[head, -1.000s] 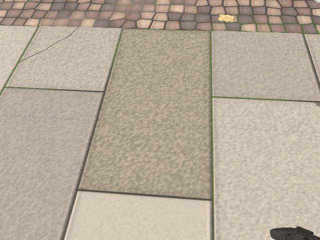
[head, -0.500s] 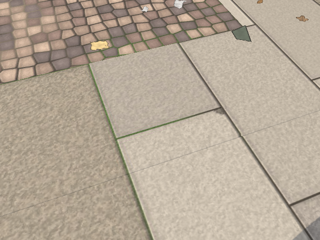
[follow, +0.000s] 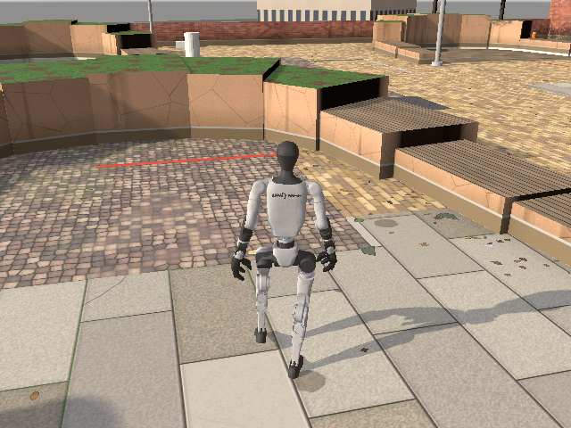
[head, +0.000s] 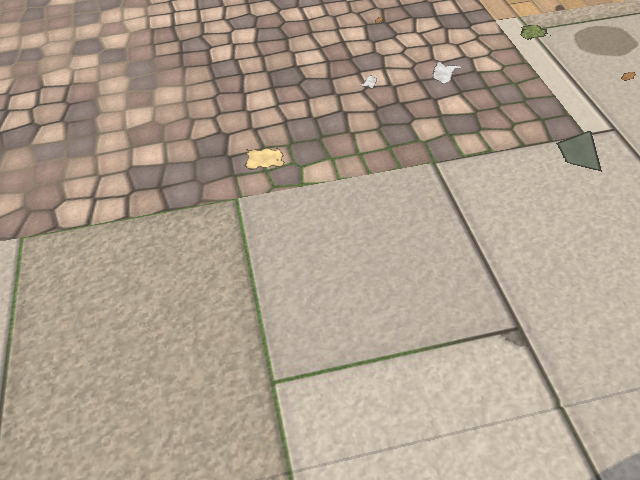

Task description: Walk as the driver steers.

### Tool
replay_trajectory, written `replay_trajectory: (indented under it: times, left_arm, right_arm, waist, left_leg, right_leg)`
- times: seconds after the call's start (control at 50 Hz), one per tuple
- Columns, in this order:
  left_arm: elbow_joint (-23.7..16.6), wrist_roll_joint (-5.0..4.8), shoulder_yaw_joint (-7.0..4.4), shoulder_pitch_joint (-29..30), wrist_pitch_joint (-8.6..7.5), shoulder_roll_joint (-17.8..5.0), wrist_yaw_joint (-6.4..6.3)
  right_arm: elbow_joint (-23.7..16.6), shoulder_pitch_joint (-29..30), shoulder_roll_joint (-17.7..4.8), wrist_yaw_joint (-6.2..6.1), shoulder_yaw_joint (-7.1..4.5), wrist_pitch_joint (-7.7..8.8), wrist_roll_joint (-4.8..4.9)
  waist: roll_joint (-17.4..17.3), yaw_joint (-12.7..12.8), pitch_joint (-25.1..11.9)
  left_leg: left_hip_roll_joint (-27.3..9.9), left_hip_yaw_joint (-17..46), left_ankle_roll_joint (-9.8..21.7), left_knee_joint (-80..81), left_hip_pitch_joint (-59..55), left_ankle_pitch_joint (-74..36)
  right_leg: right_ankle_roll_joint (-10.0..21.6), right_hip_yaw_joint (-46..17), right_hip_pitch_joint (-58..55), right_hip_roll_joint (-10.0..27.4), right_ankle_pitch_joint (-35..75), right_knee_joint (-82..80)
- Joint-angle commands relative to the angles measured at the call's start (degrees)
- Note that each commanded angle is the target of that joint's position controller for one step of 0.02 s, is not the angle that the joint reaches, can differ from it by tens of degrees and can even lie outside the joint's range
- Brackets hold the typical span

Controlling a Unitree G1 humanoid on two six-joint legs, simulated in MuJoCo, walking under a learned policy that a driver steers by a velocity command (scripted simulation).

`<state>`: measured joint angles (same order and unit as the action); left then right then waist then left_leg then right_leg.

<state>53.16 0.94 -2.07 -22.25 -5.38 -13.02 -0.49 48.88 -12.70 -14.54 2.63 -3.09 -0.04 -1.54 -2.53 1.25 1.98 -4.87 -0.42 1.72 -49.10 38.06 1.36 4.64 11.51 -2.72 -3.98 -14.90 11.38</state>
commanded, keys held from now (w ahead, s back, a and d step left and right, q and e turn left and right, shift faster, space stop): w+q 0.42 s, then q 0.36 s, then no key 0.22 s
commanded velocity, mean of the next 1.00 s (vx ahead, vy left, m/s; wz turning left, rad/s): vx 0.32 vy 0.00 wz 0.51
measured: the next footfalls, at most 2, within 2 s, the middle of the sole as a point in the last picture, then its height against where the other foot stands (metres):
left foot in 0.18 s outside the picture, level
right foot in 0.66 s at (342, 448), level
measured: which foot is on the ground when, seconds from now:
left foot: up 0.00-0.16, down 0.18-0.68, up 0.70-1.00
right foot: down 0.00-0.20, up 0.22-0.64, down 0.66-1.00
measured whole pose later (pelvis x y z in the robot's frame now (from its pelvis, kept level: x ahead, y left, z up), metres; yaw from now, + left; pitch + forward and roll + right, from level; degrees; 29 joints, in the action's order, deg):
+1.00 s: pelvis +0.40 +0.05 -0.01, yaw +33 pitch +0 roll +0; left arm 44.1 1.7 -1.3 -12.9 -0.3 -14.3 -0.9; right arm 42.3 -10.7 -16.1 1.2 -2.7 -4.3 -1.3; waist -1.1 1.3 3.0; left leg 1.5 2.0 -0.1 -49.7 23.6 24.4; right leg 2.8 6.9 18.9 1.9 -6.7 25.5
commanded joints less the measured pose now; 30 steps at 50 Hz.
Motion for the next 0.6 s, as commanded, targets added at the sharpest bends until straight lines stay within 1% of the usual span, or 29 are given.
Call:
replay_trajectory:
  times: [0.02,0.06,0.1,0.12,0.14,0.16,0.18,0.2,0.22,0.24,0.26,0.28,0.3,0.32,0.34,0.36,0.4,0.42,0.44,0.46,0.5,0.54,0.58,0.6]
  left_arm:
    - [-1.6,0.04,-1.01,-1.3,-0.68,-6.4,-0.74]
    - [-0.4,0.26,-1.03,-3.0,-0.24,-6.9,-1.13]
    - [-0.1,0.45,-1.21,-2.3,0.2,-8.4,-1.55]
    - [-0.1,0.52,-1.42,-1.8,0.48,-9.4,-1.8]
    - [-0.2,0.7,-1.7,-0.9,0.94,-10.4,-1.94]
    - [-0.6,0.79,-1.95,-0.4,1.45,-11.2,-1.89]
    - [-1.6,0.47,-2.05,1.2,1.63,-11.5,-1.57]
    - [-4.4,0.01,-0.86,-0.2,1.17,-6.2,-0.89]
    - [-7.9,-0.27,-1.13,2.0,0.58,-6.6,0.01]
    - [-8.9,0.39,-1.1,7.8,-0.09,-7.7,0.32]
    - [-9.4,-0.23,-0.88,8.3,-0.84,-7.6,0.51]
    - [-8.6,-0.07,-0.98,7.3,-0.82,-7.4,0.4]
    - [-8.6,0.95,-0.9,6.5,0.17,-7.1,0.39]
    - [-8.3,1.68,-0.75,5.1,1.38,-6.5,0.62]
    - [-8.5,2.01,-0.71,5.0,2.32,-6.1,0.84]
    - [-9.0,2.03,-0.63,5.5,2.98,-5.6,1.01]
    - [-10.7,1.88,-0.49,9.4,3.47,-5.3,1.24]
    - [-11.7,1.84,-0.45,12.1,3.53,-5.4,1.29]
    - [-12.5,1.65,-0.44,14.5,3.53,-5.5,1.24]
    - [-13.2,1.49,-0.3,16.4,3.46,-5.4,1.19]
    - [-14.2,1.01,0.1,18.9,3.2,-5.0,1.09]
    - [-15.0,0.52,0.32,20.9,2.88,-5.4,0.88]
    - [-15.5,0.33,0.34,21.5,2.47,-6.3,0.59]
    - [-15.0,0.29,0.15,19.6,2.19,-7.2,0.35]
  right_arm:
    - [-5.8,7.8,-0.9,0.62,0.59,0.94,-0.34]
    - [-7.1,9.9,-0.8,0.87,0.8,1.08,-0.44]
    - [-7.2,8.4,-1.5,0.69,0.53,1.0,-0.47]
    - [-6.8,6.3,-2.1,0.43,0.25,0.91,-0.53]
    - [-5.8,2.2,-3.0,0.14,-0.24,0.97,-0.6]
    - [-4.3,-3.5,-4.5,-0.18,-1.06,1.33,-0.74]
    - [-1.8,-12.0,-7.1,-0.79,-2.38,1.81,-1.35]
    - [-1.4,-15.1,-14.0,-1.76,-4.4,1.67,-1.44]
    - [-2.4,-12.8,-16.8,-1.49,-5.03,1.21,0.23]
    - [-2.1,-10.8,-14.7,-1.84,-4.7,0.84,1.3]
    - [-2.1,-8.1,-11.5,-2.2,-3.87,0.87,1.41]
    - [-2.2,-5.4,-9.0,-2.31,-3.16,1.09,1.16]
    - [-2.4,-3.7,-7.6,-2.55,-2.68,1.49,1.54]
    - [-2.7,-3.0,-7.0,-2.55,-2.34,2.04,1.64]
    - [-2.6,-3.6,-7.4,-2.41,-2.33,2.73,1.73]
    - [-2.3,-4.4,-8.2,-2.29,-2.54,3.18,1.77]
    - [-2.2,-6.3,-9.6,-2.29,-2.87,3.45,1.64]
    - [-2.0,-7.5,-9.6,-2.32,-2.89,3.38,1.63]
    - [-2.0,-8.5,-9.5,-2.37,-2.84,3.23,1.58]
    - [-1.8,-9.3,-9.5,-2.44,-2.85,3.03,1.59]
    - [-1.7,-11.0,-10.0,-2.73,-3.01,2.49,1.58]
    - [-1.9,-12.2,-10.2,-3.07,-3.05,1.84,1.34]
    - [-2.4,-12.0,-10.2,-3.44,-3.08,1.22,0.87]
    - [-3.0,-10.8,-10.3,-3.68,-3.16,1.04,0.64]
  waist:
    - [5.8,1.2,4.7]
    - [5.6,1.6,4.9]
    - [6.7,0.1,3.0]
    - [7.8,-1.1,1.3]
    - [8.4,-3.2,-1.2]
    - [8.2,-5.6,-4.7]
    - [5.1,-10.3,-9.0]
    - [-5.0,-9.1,-13.9]
    - [-8.7,-7.1,-17.6]
    - [-0.6,-7.6,-10.1]
    - [2.1,-5.4,-4.2]
    - [5.2,-2.5,-0.7]
    - [5.0,-0.6,0.2]
    - [3.7,0.4,-0.8]
    - [3.1,0.7,-1.5]
    - [2.6,0.9,-1.7]
    - [1.4,-0.1,-1.0]
    - [0.7,-1.0,-0.3]
    - [0.2,-1.9,0.6]
    - [-0.1,-2.5,0.7]
    - [-1.2,-3.9,-0.9]
    - [-2.2,-5.2,-2.3]
    - [-2.8,-5.4,-2.7]
    - [-3.1,-4.4,-3.1]
  left_leg:
    - [0.6,-3.8,1.1,6.9,1.0,-2.1]
    - [1.9,-6.0,2.8,10.4,0.2,0.5]
    - [4.9,-8.4,5.1,12.2,-4.6,5.5]
    - [6.8,-9.5,6.5,12.3,-7.8,8.7]
    - [8.7,-9.9,8.0,12.7,-12.4,12.0]
    - [10.2,-9.0,9.6,14.9,-19.4,14.0]
    - [9.0,-4.6,12.1,20.6,-32.2,12.9]
    - [-6.6,17.3,17.8,22.1,-47.4,14.7]
    - [-15.4,45.7,25.7,31.3,-55.6,10.9]
    - [-13.9,36.8,23.3,33.0,-50.9,10.5]
    - [-12.3,30.0,20.7,34.1,-42.7,6.4]
    - [-9.0,24.5,17.6,35.0,-36.1,0.4]
    - [-6.0,20.1,16.0,35.6,-31.6,-4.4]
    - [-4.2,17.2,15.3,36.0,-29.4,-7.3]
    - [-3.0,16.0,15.4,35.9,-28.5,-10.9]
    - [-2.0,14.7,15.2,36.1,-27.8,-12.7]
    - [-0.8,14.1,14.4,36.9,-27.2,-12.2]
    - [-0.4,14.3,13.8,37.1,-27.7,-11.5]
    - [-0.1,14.2,13.0,36.2,-28.3,-15.6]
    - [0.5,13.5,12.0,34.5,-29.1,-21.5]
    - [1.3,12.6,10.1,30.8,-31.4,-30.3]
    - [1.4,13.6,9.0,28.0,-33.9,-32.7]
    - [1.2,15.7,8.0,24.8,-35.6,-32.4]
    - [1.2,17.1,7.0,22.7,-35.4,-31.9]
  right_leg:
    - [2.7,-2.6,1.5,16.9,29.2,-3.4]
    - [2.2,-1.1,-2.3,17.8,35.7,-0.8]
    - [1.3,1.0,-4.6,18.3,51.7,5.1]
    - [1.1,1.7,-5.6,18.5,60.2,9.5]
    - [1.3,2.2,-5.6,18.8,65.5,16.5]
    - [1.5,2.1,-3.5,18.9,63.5,26.2]
    - [0.4,2.8,4.6,17.4,51.4,40.8]
    - [-1.9,2.7,23.2,10.9,12.4,61.0]
    - [-3.8,-8.4,41.0,-0.1,-16.3,74.4]
    - [-3.2,-14.7,47.0,5.1,-10.2,73.3]
    - [-3.2,-14.1,45.6,7.3,-5.1,68.2]
    - [-3.6,-13.8,42.2,9.1,-3.4,62.8]
    - [-4.5,-13.8,38.6,9.9,-3.0,59.4]
    - [-5.4,-13.7,35.6,10.3,-2.6,57.1]
    - [-6.1,-12.9,34.9,10.1,-2.5,55.7]
    - [-6.8,-12.3,35.0,10.0,-1.6,53.7]
    - [-7.8,-11.4,37.1,10.1,2.2,48.7]
    - [-8.2,-11.2,38.7,10.1,4.4,45.8]
    - [-8.5,-11.0,39.7,9.7,6.3,42.6]
    - [-8.6,-10.7,39.5,8.9,7.8,39.5]
    - [-8.2,-10.4,38.0,6.8,10.3,34.5]
    - [-7.5,-10.4,36.6,4.8,11.7,30.6]
    - [-6.6,-11.3,34.2,3.2,10.8,26.2]
    - [-5.9,-12.4,30.9,2.6,9.9,23.2]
